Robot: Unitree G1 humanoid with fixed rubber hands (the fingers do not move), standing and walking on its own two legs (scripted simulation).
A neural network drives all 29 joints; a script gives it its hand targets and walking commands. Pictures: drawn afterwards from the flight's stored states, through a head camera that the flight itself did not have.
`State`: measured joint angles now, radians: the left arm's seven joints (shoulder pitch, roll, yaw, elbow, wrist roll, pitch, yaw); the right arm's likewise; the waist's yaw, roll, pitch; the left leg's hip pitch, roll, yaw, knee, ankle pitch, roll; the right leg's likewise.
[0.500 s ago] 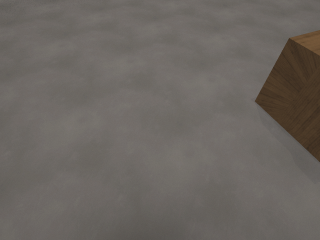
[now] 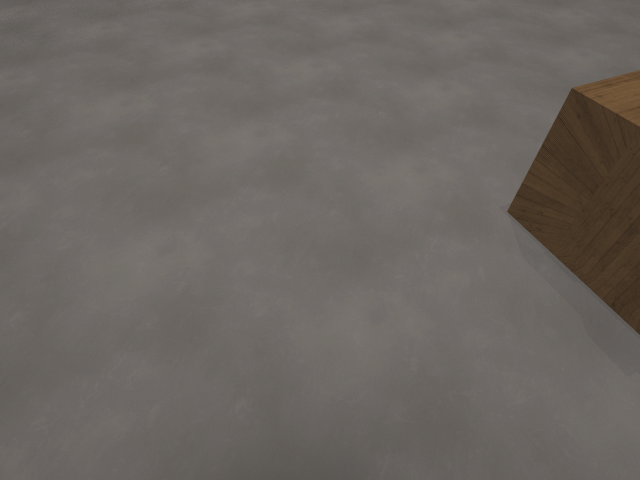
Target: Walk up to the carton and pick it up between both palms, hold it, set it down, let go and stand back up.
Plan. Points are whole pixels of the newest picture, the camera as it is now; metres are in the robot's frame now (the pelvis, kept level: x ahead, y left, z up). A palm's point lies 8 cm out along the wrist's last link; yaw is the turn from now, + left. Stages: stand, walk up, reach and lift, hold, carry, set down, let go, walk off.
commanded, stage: stand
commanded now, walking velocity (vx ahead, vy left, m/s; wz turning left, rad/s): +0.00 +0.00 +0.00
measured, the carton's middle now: out of the picture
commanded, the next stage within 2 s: none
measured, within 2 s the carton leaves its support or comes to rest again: neither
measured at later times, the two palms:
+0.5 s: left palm out of the picture -0.04 +0.19 -0.15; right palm out of the picture -0.05 -0.20 -0.15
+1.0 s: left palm out of the picture -0.04 +0.19 -0.15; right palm out of the picture -0.05 -0.20 -0.15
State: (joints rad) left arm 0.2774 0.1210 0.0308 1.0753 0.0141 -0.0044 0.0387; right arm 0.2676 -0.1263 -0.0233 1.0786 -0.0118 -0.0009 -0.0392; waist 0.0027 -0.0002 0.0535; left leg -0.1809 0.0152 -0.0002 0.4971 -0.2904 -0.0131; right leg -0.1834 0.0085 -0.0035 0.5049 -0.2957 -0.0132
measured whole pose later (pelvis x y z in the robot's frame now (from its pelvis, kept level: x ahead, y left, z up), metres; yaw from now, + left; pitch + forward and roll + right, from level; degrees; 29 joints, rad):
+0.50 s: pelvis -0.01 -0.01 +0.00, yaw +0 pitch -2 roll +0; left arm 0.30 0.08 0.01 1.16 0.01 0.00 0.04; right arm 0.30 -0.09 0.00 1.18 -0.01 0.01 -0.05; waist 0.00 0.00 0.05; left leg -0.18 0.03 -0.01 0.47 -0.26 -0.02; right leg -0.18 0.02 -0.01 0.47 -0.26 -0.02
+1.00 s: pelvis -0.01 -0.01 +0.00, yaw +0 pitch -1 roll +0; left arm 0.31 0.09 0.01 1.15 0.01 -0.01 0.04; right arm 0.30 -0.09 0.00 1.18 -0.01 0.00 -0.04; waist 0.00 0.00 0.04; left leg -0.20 0.03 -0.01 0.46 -0.25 -0.02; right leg -0.19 0.02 -0.01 0.45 -0.24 -0.02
